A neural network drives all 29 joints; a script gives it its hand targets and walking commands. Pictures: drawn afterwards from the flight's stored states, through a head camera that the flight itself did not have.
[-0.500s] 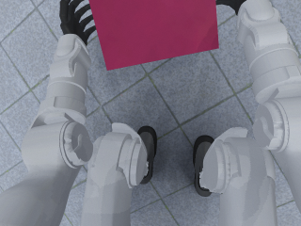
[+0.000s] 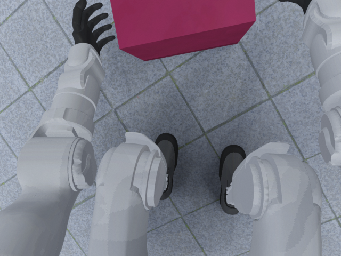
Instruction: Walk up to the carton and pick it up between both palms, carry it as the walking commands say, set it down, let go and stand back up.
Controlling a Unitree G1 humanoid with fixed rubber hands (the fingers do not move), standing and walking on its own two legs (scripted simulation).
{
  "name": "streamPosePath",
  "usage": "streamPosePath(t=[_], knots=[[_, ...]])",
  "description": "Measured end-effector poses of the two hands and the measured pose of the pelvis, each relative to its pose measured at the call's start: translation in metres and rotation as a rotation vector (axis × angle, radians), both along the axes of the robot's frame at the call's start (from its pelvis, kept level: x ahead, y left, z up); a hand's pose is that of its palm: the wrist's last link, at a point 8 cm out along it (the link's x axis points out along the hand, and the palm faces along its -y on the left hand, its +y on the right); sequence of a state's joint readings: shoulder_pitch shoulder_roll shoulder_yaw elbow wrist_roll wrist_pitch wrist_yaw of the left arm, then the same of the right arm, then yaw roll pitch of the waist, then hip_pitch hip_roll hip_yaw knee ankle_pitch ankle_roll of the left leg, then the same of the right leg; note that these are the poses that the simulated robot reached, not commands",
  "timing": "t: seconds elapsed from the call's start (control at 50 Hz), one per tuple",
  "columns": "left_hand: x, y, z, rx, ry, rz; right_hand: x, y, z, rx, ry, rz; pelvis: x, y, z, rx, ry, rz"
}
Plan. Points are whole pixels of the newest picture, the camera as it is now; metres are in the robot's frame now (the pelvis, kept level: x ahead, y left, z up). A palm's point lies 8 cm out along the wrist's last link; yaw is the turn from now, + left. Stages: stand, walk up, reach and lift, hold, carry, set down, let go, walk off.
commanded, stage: set down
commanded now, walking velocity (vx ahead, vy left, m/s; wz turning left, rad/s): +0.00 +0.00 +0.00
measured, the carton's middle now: (181, 7) +0.58 +0.05 -0.26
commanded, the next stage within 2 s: let go in 1.50 s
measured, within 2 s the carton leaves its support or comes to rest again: neither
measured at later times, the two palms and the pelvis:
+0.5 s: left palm (55, 28) +0.50 +0.22 -0.08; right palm out of the picture +0.57 -0.19 -0.07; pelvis +0.00 +0.00 +0.05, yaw +0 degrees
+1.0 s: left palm out of the picture +0.49 +0.23 +0.08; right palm out of the picture +0.58 -0.21 +0.07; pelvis +0.02 +0.00 +0.17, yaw -1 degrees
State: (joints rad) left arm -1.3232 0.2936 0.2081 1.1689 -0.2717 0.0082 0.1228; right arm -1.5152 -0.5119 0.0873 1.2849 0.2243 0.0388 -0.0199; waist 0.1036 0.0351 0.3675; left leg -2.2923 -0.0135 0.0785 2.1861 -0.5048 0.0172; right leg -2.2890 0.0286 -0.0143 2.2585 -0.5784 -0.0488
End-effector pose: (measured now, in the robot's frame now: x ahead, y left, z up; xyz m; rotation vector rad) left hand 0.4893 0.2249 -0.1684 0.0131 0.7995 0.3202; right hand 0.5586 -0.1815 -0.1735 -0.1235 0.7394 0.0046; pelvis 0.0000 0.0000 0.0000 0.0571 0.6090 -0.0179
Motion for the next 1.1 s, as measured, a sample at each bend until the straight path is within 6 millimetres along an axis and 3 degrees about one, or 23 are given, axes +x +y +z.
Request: streamPosePath(t=[0.18, 0.32, 0.64, 1.1], knots=[[0.003, 0.007, 0.008, 0.011, -0.037, 0.004, 0.004, -0.005, 0.006, 0.008, -0.032, -0.003, -0.001, 0.001, 0.001, -0.004, -0.006, -0.001], [0.005, -0.002, 0.033, -0.014, -0.093, 0.016, 0.010, -0.001, 0.036, 0.001, -0.079, 0.015, 0.000, 0.001, 0.014, -0.007, 0.025, 0.010], [0.008, -0.001, 0.135, -0.002, -0.137, 0.008, 0.015, -0.016, 0.141, 0.002, -0.090, 0.014, 0.009, 0.000, 0.076, -0.010, 0.136, 0.010], [0.000, 0.009, 0.275, -0.010, -0.162, -0.012, 0.016, -0.028, 0.277, 0.012, -0.086, 0.038, 0.028, -0.002, 0.194, -0.014, 0.217, -0.002]])
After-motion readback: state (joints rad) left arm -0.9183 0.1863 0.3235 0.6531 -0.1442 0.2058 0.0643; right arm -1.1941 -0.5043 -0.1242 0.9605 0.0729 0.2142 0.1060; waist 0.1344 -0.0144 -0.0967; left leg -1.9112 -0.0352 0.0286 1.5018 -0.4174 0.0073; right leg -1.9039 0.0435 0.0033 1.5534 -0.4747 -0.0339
